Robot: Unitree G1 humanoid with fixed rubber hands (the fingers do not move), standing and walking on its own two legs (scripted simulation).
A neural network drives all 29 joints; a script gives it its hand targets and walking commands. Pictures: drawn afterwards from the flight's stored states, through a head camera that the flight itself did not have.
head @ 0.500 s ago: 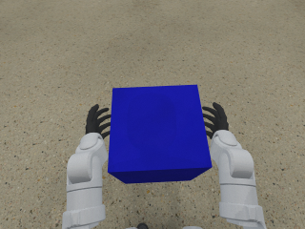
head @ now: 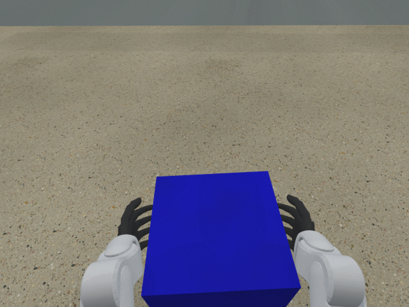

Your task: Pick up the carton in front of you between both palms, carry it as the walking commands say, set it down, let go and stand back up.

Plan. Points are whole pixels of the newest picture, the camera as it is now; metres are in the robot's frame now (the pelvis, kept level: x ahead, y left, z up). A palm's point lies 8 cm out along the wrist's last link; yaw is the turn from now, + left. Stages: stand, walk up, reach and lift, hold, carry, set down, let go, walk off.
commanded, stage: carry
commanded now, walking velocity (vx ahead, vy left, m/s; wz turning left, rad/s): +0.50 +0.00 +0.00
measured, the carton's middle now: (216, 254) +0.22 +0.00 +0.00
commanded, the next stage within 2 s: none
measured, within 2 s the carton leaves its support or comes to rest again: neither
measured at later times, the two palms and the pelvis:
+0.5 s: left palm (143, 125) +0.54 +0.18 +0.07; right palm (256, 123) +0.52 -0.12 +0.08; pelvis +0.31 +0.04 -0.01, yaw -3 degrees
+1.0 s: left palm (168, 67) +0.86 +0.14 +0.09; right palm (252, 67) +0.85 -0.16 +0.08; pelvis +0.63 +0.00 -0.01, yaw -1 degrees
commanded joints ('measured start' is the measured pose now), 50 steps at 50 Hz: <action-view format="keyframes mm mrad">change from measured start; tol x16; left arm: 1 -359 -732 -562 -153 -170 -25 -69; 50 -282 -543 -496 -217 -149 52 -6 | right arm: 1 -368 735 576 -126 153 -50 45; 50 -355 546 550 -226 168 18 -8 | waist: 1 -13 -74 -148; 21 -15 -175 -10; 25 -36 279 -244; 28 -30 26 -198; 45 -36 127 67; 50 11 -95 -178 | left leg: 1 -249 83 -46 13 115 6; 17 -346 41 116 -580 363 -27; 22 151 -81 237 -704 261 15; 24 628 354 -452 -845 9 177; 25 588 377 -571 -938 199 193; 29 322 272 -173 -930 317 84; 36 330 211 -16 -1047 254 93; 46 415 194 97 -962 571 71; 48 390 156 170 -754 760 35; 50 114 64 184 -306 487 -21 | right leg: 1 281 -302 408 -344 -164 -37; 11 357 -233 201 -436 -84 -31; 19 472 -233 127 -309 281 -12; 22 383 -161 15 77 567 48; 25 -252 37 175 806 -301 113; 26 -266 -35 244 864 -276 83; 45 -224 -63 65 38 138 81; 49 275 36 -11 -50 34 57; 50 459 -160 255 -118 -142 33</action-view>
